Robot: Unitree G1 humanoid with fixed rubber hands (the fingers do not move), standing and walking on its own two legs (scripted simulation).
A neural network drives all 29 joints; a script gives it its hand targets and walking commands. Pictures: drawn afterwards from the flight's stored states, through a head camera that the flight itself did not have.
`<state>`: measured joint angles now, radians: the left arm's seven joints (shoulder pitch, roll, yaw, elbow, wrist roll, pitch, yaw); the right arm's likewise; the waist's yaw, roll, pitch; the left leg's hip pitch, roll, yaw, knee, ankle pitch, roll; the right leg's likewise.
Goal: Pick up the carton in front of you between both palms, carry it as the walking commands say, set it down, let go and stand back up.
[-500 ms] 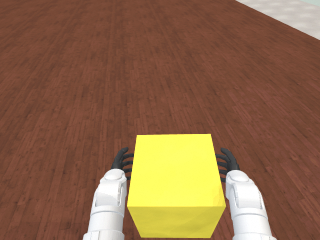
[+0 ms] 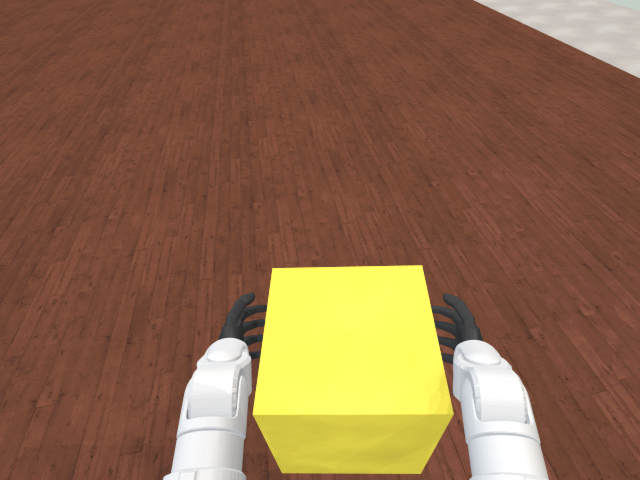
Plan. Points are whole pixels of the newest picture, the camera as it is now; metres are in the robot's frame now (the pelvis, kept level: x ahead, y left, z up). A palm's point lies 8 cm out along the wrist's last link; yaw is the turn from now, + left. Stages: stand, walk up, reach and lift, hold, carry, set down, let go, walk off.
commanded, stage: carry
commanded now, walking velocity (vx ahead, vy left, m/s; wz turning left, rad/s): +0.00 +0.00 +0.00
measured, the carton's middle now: (348, 374) +0.30 +0.00 -0.05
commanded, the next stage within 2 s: hold in 0.20 s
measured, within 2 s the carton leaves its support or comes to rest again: neither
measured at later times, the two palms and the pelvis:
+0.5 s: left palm (221, 364) +0.27 +0.16 +0.04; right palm (458, 356) +0.28 -0.14 +0.04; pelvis -0.03 +0.00 +0.00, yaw +4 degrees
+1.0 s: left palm (247, 401) +0.32 +0.17 -0.16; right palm (420, 393) +0.34 -0.13 -0.17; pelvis -0.07 -0.01 -0.09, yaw +5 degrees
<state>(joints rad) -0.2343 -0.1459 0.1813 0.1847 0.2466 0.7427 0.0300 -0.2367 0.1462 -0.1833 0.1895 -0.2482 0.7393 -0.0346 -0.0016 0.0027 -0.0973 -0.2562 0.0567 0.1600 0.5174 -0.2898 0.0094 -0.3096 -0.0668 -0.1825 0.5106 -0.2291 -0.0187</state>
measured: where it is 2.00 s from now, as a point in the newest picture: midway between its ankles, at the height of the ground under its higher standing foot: outside the picture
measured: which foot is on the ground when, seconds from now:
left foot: down 0.00-1.00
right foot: down 0.00-1.00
